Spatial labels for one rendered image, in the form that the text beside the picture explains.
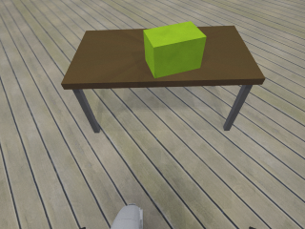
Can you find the carton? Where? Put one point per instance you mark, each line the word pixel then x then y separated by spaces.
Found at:
pixel 175 48

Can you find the table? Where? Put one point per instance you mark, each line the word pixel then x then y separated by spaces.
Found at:
pixel 115 59

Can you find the robot left thigh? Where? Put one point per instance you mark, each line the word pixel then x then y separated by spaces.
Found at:
pixel 129 217

